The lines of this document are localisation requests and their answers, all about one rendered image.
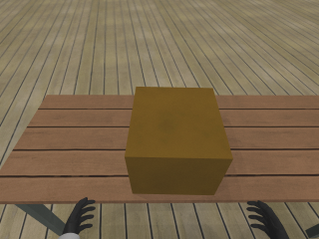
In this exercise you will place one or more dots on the right robot hand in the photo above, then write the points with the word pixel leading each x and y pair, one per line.
pixel 272 225

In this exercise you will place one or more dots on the left robot hand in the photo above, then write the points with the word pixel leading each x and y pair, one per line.
pixel 76 218

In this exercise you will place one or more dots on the table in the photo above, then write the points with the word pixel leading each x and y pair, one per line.
pixel 75 145

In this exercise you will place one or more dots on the carton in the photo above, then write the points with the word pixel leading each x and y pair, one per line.
pixel 177 144

